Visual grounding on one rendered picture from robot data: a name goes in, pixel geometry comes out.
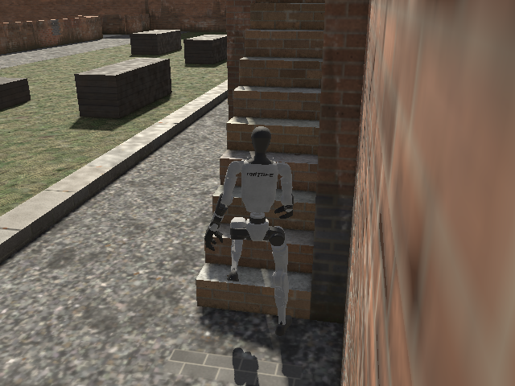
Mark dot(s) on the stairs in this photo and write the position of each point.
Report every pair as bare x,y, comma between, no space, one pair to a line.
280,89

